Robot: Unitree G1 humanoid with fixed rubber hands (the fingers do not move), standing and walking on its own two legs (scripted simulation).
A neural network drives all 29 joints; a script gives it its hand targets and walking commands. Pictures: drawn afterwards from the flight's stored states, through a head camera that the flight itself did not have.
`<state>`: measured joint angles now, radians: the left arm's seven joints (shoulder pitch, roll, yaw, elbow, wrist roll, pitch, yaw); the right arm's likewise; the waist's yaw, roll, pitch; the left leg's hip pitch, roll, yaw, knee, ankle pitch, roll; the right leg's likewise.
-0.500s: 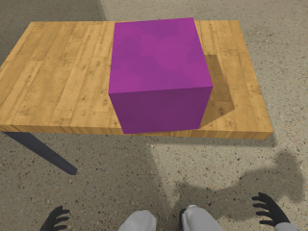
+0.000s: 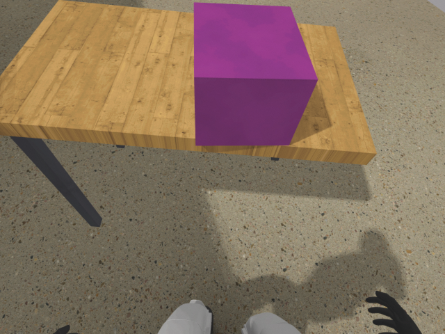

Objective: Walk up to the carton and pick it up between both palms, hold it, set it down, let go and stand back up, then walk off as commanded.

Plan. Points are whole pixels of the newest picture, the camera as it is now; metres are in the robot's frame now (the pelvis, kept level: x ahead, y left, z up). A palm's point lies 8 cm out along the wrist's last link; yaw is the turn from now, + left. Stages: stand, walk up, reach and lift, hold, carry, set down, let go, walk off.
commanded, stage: walk off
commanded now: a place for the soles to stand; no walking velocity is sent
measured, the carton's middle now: (242, 76) +0.62 -0.03 +0.06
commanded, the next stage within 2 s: stand in 1.92 s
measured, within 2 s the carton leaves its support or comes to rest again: neither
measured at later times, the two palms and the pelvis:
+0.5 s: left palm out of the picture -0.06 +0.30 -0.09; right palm out of the picture -0.04 -0.31 -0.10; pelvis -0.16 -0.02 +0.00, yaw +0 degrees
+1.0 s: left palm out of the picture -0.19 +0.30 -0.10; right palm out of the picture -0.18 -0.32 -0.08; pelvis -0.30 -0.02 +0.00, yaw +0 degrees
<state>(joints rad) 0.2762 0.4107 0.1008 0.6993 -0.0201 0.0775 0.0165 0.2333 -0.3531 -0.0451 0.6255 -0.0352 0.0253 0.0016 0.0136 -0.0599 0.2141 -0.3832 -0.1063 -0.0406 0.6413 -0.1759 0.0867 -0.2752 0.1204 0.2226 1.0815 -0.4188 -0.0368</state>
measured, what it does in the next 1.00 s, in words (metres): walks backwards: right foot, then left foot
